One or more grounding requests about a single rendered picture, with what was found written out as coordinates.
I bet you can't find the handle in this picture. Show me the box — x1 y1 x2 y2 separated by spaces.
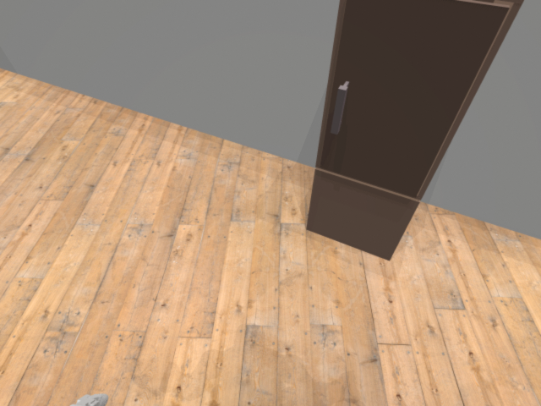
331 81 349 134

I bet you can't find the cupboard door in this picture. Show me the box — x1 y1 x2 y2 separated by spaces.
320 0 510 198

